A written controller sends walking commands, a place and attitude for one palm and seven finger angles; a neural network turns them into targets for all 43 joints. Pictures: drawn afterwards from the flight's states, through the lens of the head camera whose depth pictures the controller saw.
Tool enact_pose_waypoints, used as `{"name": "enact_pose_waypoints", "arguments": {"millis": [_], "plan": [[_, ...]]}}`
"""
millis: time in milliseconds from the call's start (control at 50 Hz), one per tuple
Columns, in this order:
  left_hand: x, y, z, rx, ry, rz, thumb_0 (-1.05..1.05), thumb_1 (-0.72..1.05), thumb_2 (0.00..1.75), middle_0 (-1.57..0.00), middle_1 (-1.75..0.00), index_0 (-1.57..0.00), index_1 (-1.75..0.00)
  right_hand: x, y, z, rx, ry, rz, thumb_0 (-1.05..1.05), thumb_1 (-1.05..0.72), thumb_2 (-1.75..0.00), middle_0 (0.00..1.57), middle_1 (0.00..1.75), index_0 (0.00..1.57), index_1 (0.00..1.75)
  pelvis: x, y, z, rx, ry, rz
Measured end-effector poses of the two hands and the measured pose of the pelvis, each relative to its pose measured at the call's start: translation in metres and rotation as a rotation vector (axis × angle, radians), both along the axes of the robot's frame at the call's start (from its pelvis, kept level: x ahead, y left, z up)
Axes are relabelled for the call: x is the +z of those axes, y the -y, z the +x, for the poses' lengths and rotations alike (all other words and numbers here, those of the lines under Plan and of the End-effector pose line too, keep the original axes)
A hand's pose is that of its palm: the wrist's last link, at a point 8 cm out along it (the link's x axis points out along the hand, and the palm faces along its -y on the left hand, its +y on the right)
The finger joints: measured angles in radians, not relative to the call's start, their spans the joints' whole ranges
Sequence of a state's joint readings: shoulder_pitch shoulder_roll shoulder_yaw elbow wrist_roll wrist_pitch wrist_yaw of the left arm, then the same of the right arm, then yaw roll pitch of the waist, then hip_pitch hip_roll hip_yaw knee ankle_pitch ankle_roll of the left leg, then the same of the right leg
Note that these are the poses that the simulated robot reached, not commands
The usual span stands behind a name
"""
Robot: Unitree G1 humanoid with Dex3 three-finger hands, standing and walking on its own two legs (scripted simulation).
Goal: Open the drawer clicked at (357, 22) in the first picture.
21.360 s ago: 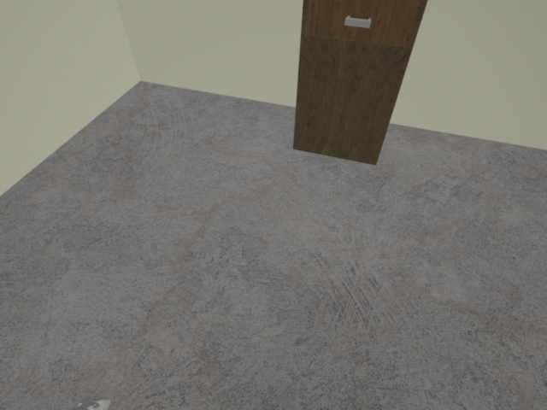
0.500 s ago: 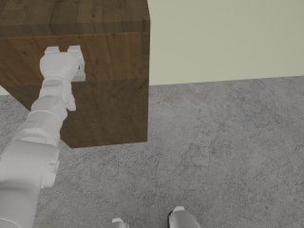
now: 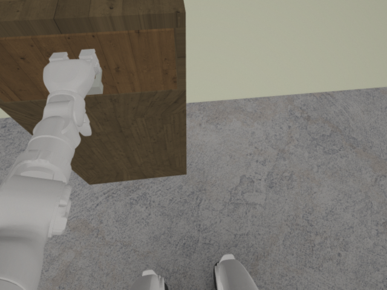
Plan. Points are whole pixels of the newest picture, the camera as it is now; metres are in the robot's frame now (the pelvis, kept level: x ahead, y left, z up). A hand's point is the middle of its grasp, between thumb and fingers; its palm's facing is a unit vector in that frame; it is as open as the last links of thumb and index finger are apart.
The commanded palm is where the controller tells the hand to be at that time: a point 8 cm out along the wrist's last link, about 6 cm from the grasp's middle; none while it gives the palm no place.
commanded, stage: lift the fingers back up to retry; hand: left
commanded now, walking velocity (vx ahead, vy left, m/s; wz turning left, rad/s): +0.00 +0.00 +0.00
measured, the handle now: (78, 80) +0.58 +0.22 +0.04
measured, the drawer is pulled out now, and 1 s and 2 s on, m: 0.00 0.00 0.00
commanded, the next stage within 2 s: re-aim the fingers above the handle in 0.86 s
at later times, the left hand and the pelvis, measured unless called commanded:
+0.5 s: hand (72, 85) +0.53 +0.21 +0.08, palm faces -0.01 +0.00 -1.00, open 13.9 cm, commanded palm +0.51 +0.20 +0.14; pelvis +0.02 +0.00 +0.02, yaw +0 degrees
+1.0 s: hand (69, 82) +0.52 +0.20 +0.10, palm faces -0.04 +0.01 -1.00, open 13.8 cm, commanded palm +0.50 +0.20 +0.16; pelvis +0.05 -0.01 +0.04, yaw +1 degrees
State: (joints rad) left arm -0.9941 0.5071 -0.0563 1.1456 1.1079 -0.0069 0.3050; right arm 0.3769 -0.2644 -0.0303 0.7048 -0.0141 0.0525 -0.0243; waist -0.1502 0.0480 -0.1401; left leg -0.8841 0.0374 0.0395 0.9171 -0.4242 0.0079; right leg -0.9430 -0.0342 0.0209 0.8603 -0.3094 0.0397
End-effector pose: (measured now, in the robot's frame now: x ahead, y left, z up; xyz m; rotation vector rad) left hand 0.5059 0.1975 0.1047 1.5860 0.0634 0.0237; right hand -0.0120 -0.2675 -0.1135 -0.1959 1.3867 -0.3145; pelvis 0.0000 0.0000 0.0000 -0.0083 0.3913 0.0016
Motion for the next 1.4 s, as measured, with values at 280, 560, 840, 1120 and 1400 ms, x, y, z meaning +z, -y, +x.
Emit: {"name": "enact_pose_waypoints", "arguments": {"millis": [280, 560, 840, 1120, 1400], "plan": [[0.001, -0.001, -0.003, -0.008, -0.009, -0.002, 0.00, -0.49, 0.30, -0.32, -1.20, -0.26, -1.23, 0.006, 0.002, 0.010, -0.002, 0.012, -0.004, 0.00, -0.90, -0.90, 0.20, 0.30, 0.20, 0.30, 0.007, 0.000, 0.005, 0.001, 0.018, -0.003], [0.035, -0.009, 0.002, 0.002, 0.014, -0.005, 0.00, -0.49, 0.30, -0.32, -1.20, -0.32, -1.20, 0.019, 0.000, 0.046, 0.015, 0.044, 0.017, 0.00, -0.90, -0.90, 0.20, 0.30, 0.20, 0.30, 0.026, -0.001, 0.028, 0.010, 0.071, -0.006], [0.056, 0.001, 0.003, -0.011, 0.007, -0.016, 0.00, -0.49, 0.30, -0.32, -1.20, -0.32, -1.20, 0.025, 0.002, 0.095, 0.044, 0.125, 0.040, 0.00, -0.90, -0.90, 0.20, 0.30, 0.20, 0.30, 0.036, 0.004, 0.045, 0.007, 0.112, 0.000], [0.053, -0.003, -0.009, -0.020, 0.010, 0.000, 0.00, -0.49, 0.30, -0.32, -1.20, -0.32, -1.20, 0.027, 0.012, 0.107, 0.071, 0.143, 0.019, 0.00, -0.90, -0.90, 0.20, 0.30, 0.20, 0.30, 0.038, 0.011, 0.044, 0.022, 0.126, 0.004], [0.053, 0.011, -0.001, -0.030, 0.002, -0.008, 0.00, -0.49, 0.30, -0.32, -1.20, -0.32, -1.20, 0.026, 0.012, 0.076, 0.026, 0.107, 0.018, 0.00, -0.90, -0.90, 0.20, 0.30, 0.20, 0.30, 0.037, 0.009, 0.037, 0.004, 0.122, 0.008]]}}
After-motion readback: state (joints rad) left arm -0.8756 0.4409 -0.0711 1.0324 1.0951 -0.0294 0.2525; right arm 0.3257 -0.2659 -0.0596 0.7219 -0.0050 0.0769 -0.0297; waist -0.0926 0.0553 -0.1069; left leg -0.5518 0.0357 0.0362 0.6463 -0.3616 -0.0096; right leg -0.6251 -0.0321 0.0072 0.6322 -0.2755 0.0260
